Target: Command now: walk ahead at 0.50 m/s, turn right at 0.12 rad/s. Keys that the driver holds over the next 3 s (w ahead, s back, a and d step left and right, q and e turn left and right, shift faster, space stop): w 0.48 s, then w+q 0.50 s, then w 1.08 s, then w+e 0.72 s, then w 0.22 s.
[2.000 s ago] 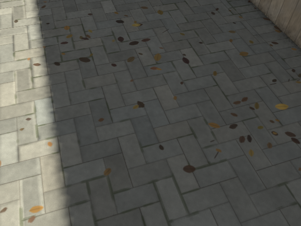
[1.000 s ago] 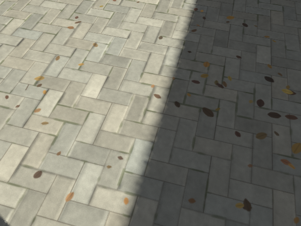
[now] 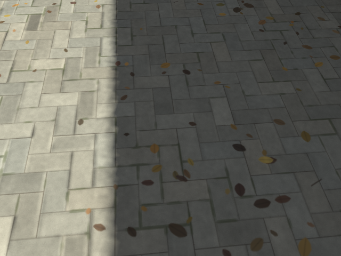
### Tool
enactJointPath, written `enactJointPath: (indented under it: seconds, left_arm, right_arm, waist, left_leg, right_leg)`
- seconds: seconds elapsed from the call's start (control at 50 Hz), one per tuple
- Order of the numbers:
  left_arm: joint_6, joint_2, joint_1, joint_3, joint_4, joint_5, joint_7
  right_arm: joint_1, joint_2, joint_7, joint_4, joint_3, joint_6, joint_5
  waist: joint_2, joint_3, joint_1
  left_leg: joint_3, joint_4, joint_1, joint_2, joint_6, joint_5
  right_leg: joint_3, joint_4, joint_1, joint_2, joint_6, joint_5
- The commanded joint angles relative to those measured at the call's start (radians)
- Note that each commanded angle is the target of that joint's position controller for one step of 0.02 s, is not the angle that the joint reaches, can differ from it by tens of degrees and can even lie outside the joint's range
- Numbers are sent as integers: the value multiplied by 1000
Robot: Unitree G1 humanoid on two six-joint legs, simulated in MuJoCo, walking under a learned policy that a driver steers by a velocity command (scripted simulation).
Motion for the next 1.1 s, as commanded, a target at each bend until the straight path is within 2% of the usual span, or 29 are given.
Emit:
enactJointPath:
  seconds: [0.02, 0.08, 0.14, 0.2, 0.3, 0.36, 0.38, 0.4, 0.42, 0.44, 0.46, 0.48, 0.5, 0.52, 0.54, 0.58, 0.64, 0.74, 0.84, 0.9, 0.94, 0.96, 0.98, 1.0, 1.02, 1.04, 1.06, 1.08, 1.1]
  left_arm:
    - [-2, 80, -18, 11, -75, 19, -16]
    - [16, 57, -12, 1, -66, 25, -27]
    - [18, 45, -139, -9, -105, 24, -32]
    - [14, 18, -261, -25, -142, 17, -36]
    - [7, 19, -385, -34, -177, 9, -31]
    - [-1, 40, -365, -25, -176, 12, -22]
    - [-5, 51, -300, -18, -155, 15, -16]
    - [-14, 65, -167, -8, -108, 21, -8]
    - [-25, 114, 5, 11, -59, 38, 4]
    - [-24, 230, 121, 43, -49, 58, 14]
    - [-8, 212, 103, 45, -40, 14, 6]
    - [-3, 161, 0, 32, -48, -6, 3]
    - [-8, 95, -79, 17, -61, -4, -1]
    - [-16, 59, -114, 7, -60, 0, -1]
    - [-24, 39, -125, 0, -48, -3, 3]
    - [-44, 42, -99, 1, -29, 0, 6]
    - [-60, 61, -57, 9, 0, -3, 6]
    - [-60, 48, -13, 3, 30, -5, 11]
    - [-51, 66, 72, 6, 76, -1, 29]
    - [-37, 94, 59, 11, 82, 5, 39]
    - [-19, 122, 44, 20, 78, 9, 42]
    - [-13, 129, 30, 21, 67, 5, 41]
    - [-18, 82, 33, 8, 20, -10, 31]
    - [-29, 34, 32, 4, -40, -17, 13]
    - [-36, 83, -72, 10, -50, -2, 9]
    - [-49, 61, -93, 3, -58, -15, 5]
    - [-52, 55, -74, 2, -40, -14, 6]
    - [-37, 48, -69, 3, -34, 6, 5]
    - [-17, 35, -35, -1, -19, 20, 1]
  right_arm:
    - [105, -84, -3, 5, -25, -11, 9]
    - [156, -98, 2, 44, -29, -33, 21]
    - [198, -106, 4, 76, -32, -35, 25]
    - [235, -101, 6, 104, -31, -31, 28]
    - [307, -120, 0, 150, -35, -27, 21]
    - [295, -133, -10, 166, -39, -20, 14]
    - [284, -140, -12, 170, -40, -17, 14]
    - [274, -139, -13, 173, -38, -12, 17]
    - [269, -118, -13, 160, -30, -13, 21]
    - [345, -16, -5, 116, -4, -17, 51]
    - [341, -91, -10, 134, -27, -11, 28]
    - [264, -116, -10, 121, -38, -7, 14]
    - [223, -90, -3, 114, -31, -10, 18]
    - [214, -70, 1, 120, -30, -4, 21]
    - [228, -62, 6, 129, -29, 11, 7]
    - [242, -41, 18, 142, -27, 32, -1]
    - [151, -37, 27, 114, -32, 44, 4]
    - [-19, -11, 37, 56, -21, 39, 5]
    - [-158, -3, 48, -8, -8, 35, -1]
    - [-118, -22, 44, -9, -18, 37, -5]
    - [29, -56, 35, 29, -38, 33, -9]
    - [178, -91, 28, 74, -59, 25, -18]
    - [303, -200, 10, 93, -96, 27, -28]
    - [248, -268, 8, 74, -111, 37, -3]
    - [244, -233, 2, 83, -104, 46, 21]
    - [190, -178, -6, 91, -90, 44, 22]
    - [146, -121, -7, 92, -74, 38, 19]
    - [114, -92, -11, 96, -63, 28, 23]
    - [94, -74, -12, 96, -54, 18, 24]
  waist:
    - [100, -8, -31]
    - [114, -25, -14]
    - [98, 11, -32]
    - [98, 28, -59]
    - [99, 35, -93]
    - [100, 28, -64]
    - [101, -5, -32]
    - [75, -74, 28]
    - [35, -180, 92]
    - [-171, -331, 86]
    - [-163, -344, 79]
    - [-74, -169, 35]
    - [-34, -79, 10]
    - [-35, -29, -17]
    - [-56, -2, -43]
    - [-53, -6, -57]
    - [-32, 25, -56]
    - [-30, 57, -27]
    - [-30, 75, 13]
    - [-59, 31, -22]
    - [-74, -64, -87]
    - [-41, -144, -157]
    - [88, -256, -199]
    - [269, -321, -128]
    - [83, -249, -152]
    - [52, -135, -118]
    - [-8, -58, -72]
    - [-5, -25, -37]
    - [15, -31, -13]
  left_leg:
    - [-361, -331, 221, 272, 129, -28]
    - [-261, -356, 215, 242, 140, 175]
    - [-202, -403, 242, 226, 150, 213]
    - [-135, -406, 254, 188, 131, 282]
    - [-121, -362, 341, 223, 116, 389]
    - [-122, -277, 413, 256, 100, 549]
    - [-109, -194, 421, 250, 87, 672]
    - [-75, -35, 396, 217, 70, 733]
    - [-45, 183, 251, 176, 50, 573]
    - [30, 563, -83, 39, 0, 78]
    - [-60, 717, -232, -33, 7, -354]
    - [-105, 748, -293, 36, 17, -280]
    - [-109, 698, -277, 73, 19, -203]
    - [-107, 636, -232, 101, 17, -162]
    - [-107, 597, -184, 114, 6, -140]
    - [-99, 592, -150, 111, -7, -93]
    - [-102, 543, -255, 126, -21, 11]
    - [-48, 315, -303, 117, -32, 182]
    - [48, 129, -285, 90, 12, 169]
    - [101, 91, -188, 22, 69, 30]
    - [120, 59, -13, -49, 122, -63]
    - [80, -22, 199, -56, 161, -33]
    - [-228, -59, 485, 163, 251, -141]
    - [-778, -203, 672, 408, 395, -15]
    - [-659, -224, 627, 377, 361, 41]
    - [-524, -240, 498, 355, 321, 101]
    - [-430, -268, 368, 305, 266, 196]
    - [-353, -288, 284, 256, 231, 262]
    - [-296, -308, 236, 225, 212, 292]
  right_leg:
    - [18, 50, -289, -122, 12, 67]
    - [-25, 9, -280, -135, 38, 113]
    - [-64, -98, -376, -174, 65, 211]
    - [-106, -280, -365, -176, 80, 315]
    - [-138, -465, -300, -143, 55, 360]
    - [-140, -525, -233, -116, 13, 267]
    - [-149, -554, -144, -88, -5, 233]
    - [-163, -621, 25, -61, -30, 256]
    - [-67, -624, 276, -151, -72, 240]
    - [364, -661, 589, -458, -187, 144]
    - [605, -784, 567, -521, -235, 138]
    - [448, -796, 428, -469, -208, 92]
    - [324, -840, 290, -428, -179, 124]
    - [224, -883, 196, -380, -135, 161]
    - [149, -912, 124, -345, -103, 207]
    - [69, -945, 90, -327, -95, 296]
    - [-25, -983, 121, -322, -91, 353]
    - [-164, -977, 172, -291, -65, 476]
    - [-237, -915, 318, -331, -51, 666]
    - [-284, -760, 401, -350, -34, 1040]
    - [-307, -498, 397, -353, -28, 1200]
    - [-322, -272, 290, -336, -8, 1068]
    - [-334, 70, 3, -279, 32, 685]
    - [-213, 386, -361, -43, 78, -147]
    - [-51, 385, -458, -116, 62, -59]
    - [-52, 311, -461, -163, 55, 27]
    - [-56, 206, -398, -195, 53, 60]
    - [-53, 138, -339, -213, 62, 71]
    - [-55, 97, -276, -220, 71, 83]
